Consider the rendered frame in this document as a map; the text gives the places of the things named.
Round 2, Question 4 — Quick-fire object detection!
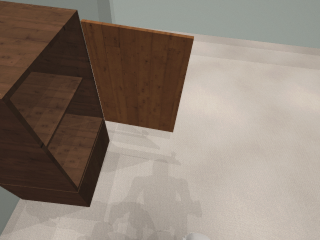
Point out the cupboard door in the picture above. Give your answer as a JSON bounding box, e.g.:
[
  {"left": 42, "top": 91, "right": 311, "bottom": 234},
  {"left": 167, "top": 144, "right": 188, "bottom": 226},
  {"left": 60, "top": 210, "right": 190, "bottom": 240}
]
[{"left": 80, "top": 19, "right": 194, "bottom": 133}]

